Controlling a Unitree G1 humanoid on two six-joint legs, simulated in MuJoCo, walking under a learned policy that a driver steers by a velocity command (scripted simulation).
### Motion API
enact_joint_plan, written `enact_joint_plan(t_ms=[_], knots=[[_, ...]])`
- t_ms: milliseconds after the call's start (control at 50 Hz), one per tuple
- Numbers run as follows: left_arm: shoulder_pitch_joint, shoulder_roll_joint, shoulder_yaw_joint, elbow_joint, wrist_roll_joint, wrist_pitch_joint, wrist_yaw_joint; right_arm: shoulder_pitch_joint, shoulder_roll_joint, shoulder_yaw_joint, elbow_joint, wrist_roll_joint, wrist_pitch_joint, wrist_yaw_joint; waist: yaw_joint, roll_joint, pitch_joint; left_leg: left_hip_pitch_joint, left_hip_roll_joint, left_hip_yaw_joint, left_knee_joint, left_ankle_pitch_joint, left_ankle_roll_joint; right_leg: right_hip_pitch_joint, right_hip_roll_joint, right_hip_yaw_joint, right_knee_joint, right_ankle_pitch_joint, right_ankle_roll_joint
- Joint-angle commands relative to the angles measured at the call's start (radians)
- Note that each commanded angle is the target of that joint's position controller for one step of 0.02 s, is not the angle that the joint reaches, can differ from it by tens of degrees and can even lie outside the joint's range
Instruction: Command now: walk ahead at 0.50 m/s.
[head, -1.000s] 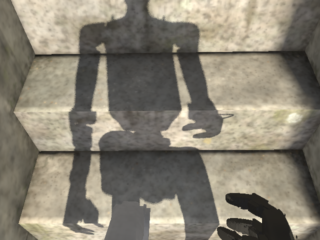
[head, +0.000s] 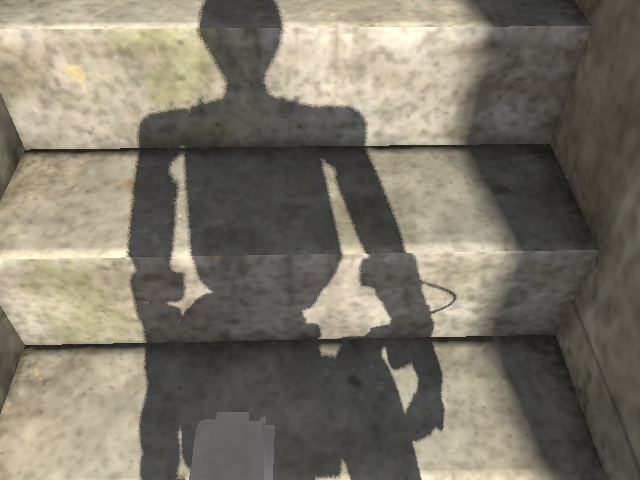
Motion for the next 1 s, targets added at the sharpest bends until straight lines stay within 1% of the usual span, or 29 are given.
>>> enact_joint_plan(t_ms=[20,60,140,160,180,200,220,240,260,280,300,320,360,420,500,560,580,600,620,640,660,700,720,740,780,840,940,960,1000], knots=[[-0.051,0.096,0.016,-0.064,0.029,-0.031,-0.025,-0.264,-0.086,0.004,-0.161,0.04,0.006,-0.02,-0.026,-0.036,0.025,0.098,0.088,0.127,-0.258,0.03,0.003,-0.19,-0.169,0.154,-0.381,0.099,-0.089],[-0.067,0.133,0.016,-0.091,-0.018,-0.013,-0.033,-0.373,-0.052,0.014,-0.182,0.028,0.049,-0.017,-0.02,-0.117,-0.002,0.372,0.095,0.207,-0.434,-0.103,-0.053,-0.297,-0.229,0.168,-0.599,0.157,-0.16],[-0.045,0.364,0.077,-0.036,-0.115,-0.032,-0.063,-0.24,-0.072,0.035,-0.163,-0.022,0.087,0.035,-0.081,-0.2,-0.129,0.458,-0.093,0.359,-1.059,-0.341,-0.151,0.384,-0.407,0.156,-0.384,2.079,-0.279],[-0.036,0.329,0.08,-0.01,-0.09,-0.029,-0.085,-0.167,-0.111,0.023,-0.131,-0.015,0.075,0.032,-0.074,-0.19,-0.175,0.443,-0.132,0.352,-1.19,-0.4,-0.136,0.606,-0.393,0.123,-0.24,2.269,-0.263],[0.089,0.288,0.079,0.072,-0.006,-0.033,-0.102,0.009,-0.12,0.014,-0.055,-0.01,0.065,0.035,-0.041,-0.143,-0.328,0.679,-0.122,0.245,-1.16,-0.27,-0.083,0.588,-0.356,0.071,-0.068,2.371,-0.247],[0.109,0.208,0.07,0.115,0.011,-0.027,-0.115,0.179,-0.094,0.013,0.022,-0.001,0.066,0.017,-0.08,-0.081,-0.357,0.942,-0.065,0.059,-1.277,-0.26,-0.028,0.349,-0.332,0.096,0.056,2.13,-0.251],[-0.041,0.232,0.098,-0.115,-0.163,-0.109,0.093,0.175,-0.148,-0.045,0.011,-0.033,0.045,-0.052,-0.08,0.188,-0.328,1.134,-0.027,-0.081,-1.339,-0.81,0.008,0.114,-0.222,0.021,0.216,1.585,-0.113],[-0.256,0.236,0.092,-0.161,-0.156,-0.123,0.138,0.216,-0.175,-0.055,0.077,-0.048,0.049,-0.088,-0.163,0.443,-0.207,1.096,0.186,-0.49,-1.621,-0.928,0.145,-0.25,-0.032,0.001,0.705,0.638,-0.044],[-0.453,0.152,0.079,-0.262,-0.078,-0.115,0.149,0.244,-0.177,-0.074,0.105,-0.045,0.041,-0.102,-0.224,0.273,-0.073,1.061,0.199,-0.63,-1.743,-0.837,0.207,-0.515,0.037,0.17,1.353,0.3,-0.035],[-0.288,0.081,0.05,-0.098,-0.089,-0.003,0.001,0.413,-0.095,-0.022,0.178,-0.07,0.035,-0.021,-0.193,0.137,0.031,1.094,0.159,-0.669,-1.791,-0.743,0.01,-0.799,0.036,0.398,1.534,0.572,-0.179],[-0.218,0.118,0.074,-0.132,-0.075,0.014,-0.03,0.305,-0.102,-0.039,0.188,-0.01,0.003,0.029,-0.081,0.028,0.103,1.12,0.163,-0.527,-1.77,-0.574,0.0,-0.94,0.053,0.391,1.589,0.448,-0.174],[-0.193,0.094,0.063,-0.145,-0.037,0.016,-0.032,0.195,-0.091,-0.043,0.176,0.025,-0.026,0.038,-0.003,-0.049,0.092,1.082,0.143,-0.381,-1.76,-0.451,-0.016,-0.922,0.042,0.383,1.501,0.413,-0.181],[-0.242,0.068,0.029,-0.231,0.021,0.031,-0.021,0.114,-0.006,-0.017,0.187,0.003,-0.071,0.039,0.111,-0.074,0.03,1.107,0.166,-0.226,-1.837,-0.326,-0.016,-0.969,-0.067,0.19,1.565,0.285,-0.17],[-0.387,0.084,0.011,-0.313,-0.049,0.044,0.015,0.137,0.005,-0.007,0.186,-0.054,-0.089,0.019,0.107,0.021,0.048,1.008,0.172,-0.103,-1.966,-0.316,-0.016,-0.952,-0.117,0.084,1.686,0.108,-0.159],[-0.68,0.131,-0.02,-0.508,-0.072,0.047,0.05,0.474,-0.089,0.0,0.333,-0.117,-0.092,0.002,0.042,-0.035,-0.021,1.243,0.179,-0.033,-1.998,-0.13,-0.096,-1.087,-0.205,0.039,1.292,0.1,-0.2],[-0.823,0.139,-0.02,-0.598,-0.089,0.081,0.004,0.372,-0.256,-0.04,0.251,-0.012,-0.055,0.08,0.072,0.187,-0.025,0.858,0.214,0.01,-2.269,0.617,0.052,-0.416,-0.078,-0.159,0.935,-0.11,-0.072],[-0.566,0.106,-0.02,-0.531,-0.072,0.088,-0.011,0.287,-0.327,-0.043,0.24,-0.009,-0.058,0.103,0.214,0.205,-0.075,1.063,0.318,0.033,-2.132,1.137,0.054,-0.424,-0.101,-0.09,0.917,0.153,-0.089],[-0.387,0.193,0.017,-0.469,-0.058,0.087,-0.016,0.283,-0.373,-0.07,0.217,0.053,-0.069,0.114,0.264,0.162,-0.166,1.302,0.275,0.096,-1.975,1.524,0.059,-0.421,-0.003,-0.172,0.682,0.066,-0.076],[-0.311,0.233,0.042,-0.421,-0.034,0.089,-0.009,0.38,-0.307,-0.065,0.268,0.039,-0.075,0.118,0.226,0.141,-0.233,1.356,0.255,0.099,-1.803,1.611,0.046,-0.315,0.018,-0.128,0.52,0.09,-0.103],[-0.169,0.305,0.058,-0.353,-0.032,0.094,-0.005,0.496,-0.2,-0.054,0.278,-0.041,-0.066,0.127,0.172,-0.064,-0.394,1.143,0.173,0.049,-1.529,1.299,-0.014,0.003,-0.09,0.203,0.413,0.298,-0.224],[-0.007,0.339,0.095,-0.245,-0.054,0.067,0.166,0.387,-0.182,-0.101,0.125,0.038,-0.113,0.031,0.196,-0.286,-0.429,1.074,-0.044,0.119,-1.095,0.652,-0.1,0.213,-0.277,0.725,-0.028,-0.492,-0.237],[-0.236,0.32,0.103,-0.214,-0.103,0.044,0.224,0.206,-0.038,-0.086,0.006,-0.057,-0.122,0.004,0.079,-0.262,-0.105,0.759,-0.107,-0.001,-0.438,-0.018,-0.135,-0.059,-0.308,0.926,-0.305,-0.874,-0.172],[-0.284,0.263,0.1,-0.179,-0.09,0.016,0.212,0.109,0.023,-0.073,-0.062,-0.064,-0.118,-0.009,0.041,-0.176,-0.006,0.643,-0.106,-0.013,-0.311,0.052,-0.122,-0.11,-0.293,0.79,-0.231,-0.716,-0.153],[-0.176,0.145,0.055,-0.161,-0.058,0.001,0.068,0.144,0.039,-0.039,0.063,0.032,-0.046,0.013,0.1,-0.292,0.148,0.285,-0.1,-0.231,-0.18,0.045,-0.021,-0.074,-0.261,0.59,-0.154,-0.345,-0.151],[-0.126,0.009,0.018,-0.073,-0.066,-0.017,0.033,0.148,0.024,-0.028,-0.016,-0.006,-0.025,0.03,0.013,-0.034,0.05,0.096,-0.046,-0.161,-0.175,-0.028,0.024,0.088,-0.249,0.453,-0.104,0.008,-0.135],[-0.173,0.017,0.008,-0.073,-0.01,-0.043,0.004,0.047,-0.017,-0.002,-0.104,-0.015,-0.008,0.007,-0.079,0.014,-0.019,0.069,0.055,0.036,-0.182,-0.123,0.031,0.02,-0.243,0.255,-0.258,0.137,-0.117],[-0.099,0.138,0.023,-0.05,0.05,-0.054,0.0,-0.252,-0.102,0.024,-0.239,0.01,0.038,-0.018,-0.027,-0.007,-0.02,0.091,0.135,0.095,-0.328,-0.165,0.029,-0.171,-0.244,0.198,-0.429,-0.1,-0.1],[-0.098,0.175,0.03,-0.096,0.016,-0.046,-0.026,-0.453,-0.147,0.016,-0.332,0.012,0.059,-0.027,0.007,-0.038,0.002,0.318,0.13,0.158,-0.499,-0.323,0.0,-0.343,-0.272,0.158,-0.641,-0.003,-0.122],[-0.11,0.199,0.024,-0.15,-0.064,-0.047,-0.052,-0.333,-0.039,0.04,-0.245,-0.014,0.068,0.014,-0.022,-0.152,-0.017,0.56,0.086,0.234,-0.498,-0.404,-0.067,-0.324,-0.32,0.103,-0.676,0.145,-0.142]])
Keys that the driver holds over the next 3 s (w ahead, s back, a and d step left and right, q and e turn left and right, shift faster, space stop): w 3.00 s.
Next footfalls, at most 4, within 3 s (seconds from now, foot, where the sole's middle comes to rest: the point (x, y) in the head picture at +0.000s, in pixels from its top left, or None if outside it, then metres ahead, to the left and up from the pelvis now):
0.14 left None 0.26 0.11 -0.55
0.60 right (439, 399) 0.49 -0.15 -0.35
1.08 left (269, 208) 0.69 0.10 -0.14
1.60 right None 0.96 -0.11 0.06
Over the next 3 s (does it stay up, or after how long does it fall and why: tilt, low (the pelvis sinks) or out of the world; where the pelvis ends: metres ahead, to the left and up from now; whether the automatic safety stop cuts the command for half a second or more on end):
stays up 1.52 0.10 1.30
